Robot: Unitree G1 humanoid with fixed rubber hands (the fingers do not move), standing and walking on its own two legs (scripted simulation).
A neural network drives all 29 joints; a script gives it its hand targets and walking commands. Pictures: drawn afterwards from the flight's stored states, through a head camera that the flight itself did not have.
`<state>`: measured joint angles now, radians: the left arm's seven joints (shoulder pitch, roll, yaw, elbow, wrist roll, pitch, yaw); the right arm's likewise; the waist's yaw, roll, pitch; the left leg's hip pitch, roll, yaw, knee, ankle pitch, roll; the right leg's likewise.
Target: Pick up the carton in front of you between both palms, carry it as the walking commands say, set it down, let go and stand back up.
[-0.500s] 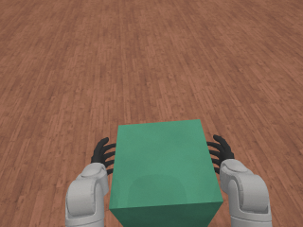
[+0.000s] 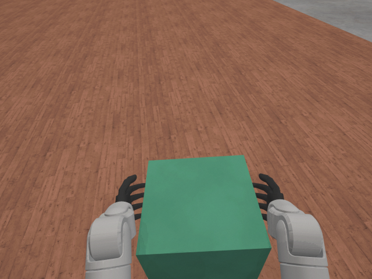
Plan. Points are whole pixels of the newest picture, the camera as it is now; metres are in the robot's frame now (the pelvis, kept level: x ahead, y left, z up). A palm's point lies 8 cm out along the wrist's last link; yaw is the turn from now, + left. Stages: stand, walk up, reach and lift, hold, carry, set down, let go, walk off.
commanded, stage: carry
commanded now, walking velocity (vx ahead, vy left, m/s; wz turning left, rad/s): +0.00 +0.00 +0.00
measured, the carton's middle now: (200, 228) +0.27 +0.00 -0.01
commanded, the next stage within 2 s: hold in 1.26 s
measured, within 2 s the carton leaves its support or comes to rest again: neither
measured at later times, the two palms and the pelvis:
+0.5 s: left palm (128, 223) +0.26 +0.15 +0.04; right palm (273, 221) +0.25 -0.15 +0.04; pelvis -0.03 +0.00 +0.00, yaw +0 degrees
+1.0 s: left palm (129, 229) +0.24 +0.14 +0.05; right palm (280, 228) +0.24 -0.16 +0.05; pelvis -0.05 -0.01 +0.00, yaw +0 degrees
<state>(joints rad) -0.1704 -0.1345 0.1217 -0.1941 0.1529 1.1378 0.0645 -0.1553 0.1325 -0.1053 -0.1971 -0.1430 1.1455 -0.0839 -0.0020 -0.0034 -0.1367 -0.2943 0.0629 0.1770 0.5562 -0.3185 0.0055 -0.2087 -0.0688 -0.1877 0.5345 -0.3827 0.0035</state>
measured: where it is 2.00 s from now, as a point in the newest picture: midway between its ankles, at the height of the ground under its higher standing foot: outside the picture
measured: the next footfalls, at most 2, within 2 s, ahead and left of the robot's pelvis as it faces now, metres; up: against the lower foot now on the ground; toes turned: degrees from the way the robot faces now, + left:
none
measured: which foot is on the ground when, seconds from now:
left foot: down 0.00-1.00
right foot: down 0.00-1.00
